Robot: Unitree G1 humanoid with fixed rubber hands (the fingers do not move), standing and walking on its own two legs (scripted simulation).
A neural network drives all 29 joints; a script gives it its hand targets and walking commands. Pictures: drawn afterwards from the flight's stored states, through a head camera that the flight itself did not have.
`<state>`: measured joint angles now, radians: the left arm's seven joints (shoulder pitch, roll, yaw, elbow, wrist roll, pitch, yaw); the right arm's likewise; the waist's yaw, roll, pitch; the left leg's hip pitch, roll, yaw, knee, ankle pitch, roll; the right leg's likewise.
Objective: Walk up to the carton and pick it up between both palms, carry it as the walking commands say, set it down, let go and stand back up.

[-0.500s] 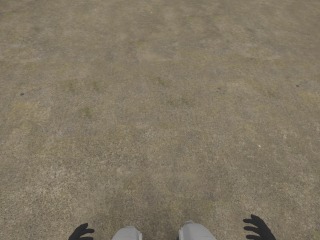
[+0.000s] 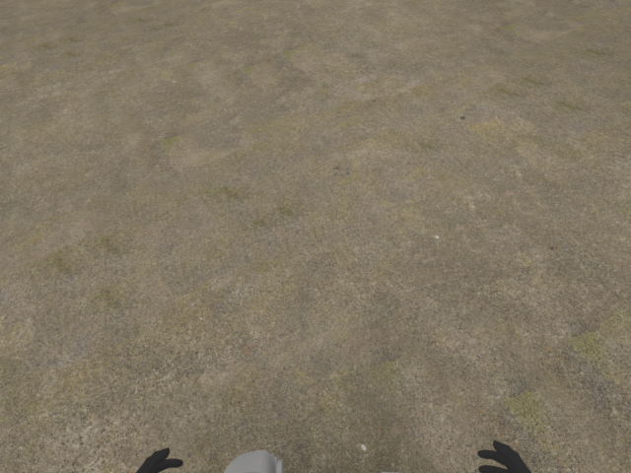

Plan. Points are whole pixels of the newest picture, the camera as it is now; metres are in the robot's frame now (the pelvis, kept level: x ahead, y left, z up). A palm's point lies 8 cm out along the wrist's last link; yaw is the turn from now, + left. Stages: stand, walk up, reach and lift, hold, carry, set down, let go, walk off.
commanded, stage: walk up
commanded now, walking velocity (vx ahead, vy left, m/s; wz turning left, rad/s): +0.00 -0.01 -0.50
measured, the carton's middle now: out of the picture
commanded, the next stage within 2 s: none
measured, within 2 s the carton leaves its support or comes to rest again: neither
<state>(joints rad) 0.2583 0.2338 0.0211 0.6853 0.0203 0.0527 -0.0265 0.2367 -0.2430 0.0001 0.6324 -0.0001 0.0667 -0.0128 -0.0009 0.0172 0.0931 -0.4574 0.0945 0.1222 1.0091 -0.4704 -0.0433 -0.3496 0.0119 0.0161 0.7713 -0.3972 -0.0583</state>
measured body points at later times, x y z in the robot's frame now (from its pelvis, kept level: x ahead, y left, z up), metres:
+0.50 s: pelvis -0.05 +0.04 +0.01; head -0.01 +0.05 +0.46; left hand +0.09 +0.27 -0.12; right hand +0.04 -0.23 -0.09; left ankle +0.01 +0.15 -0.72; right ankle -0.09 -0.08 -0.65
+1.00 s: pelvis -0.09 +0.06 +0.00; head -0.05 +0.05 +0.45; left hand +0.11 +0.24 -0.13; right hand -0.08 -0.22 -0.11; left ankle -0.01 +0.17 -0.70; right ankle -0.09 -0.07 -0.72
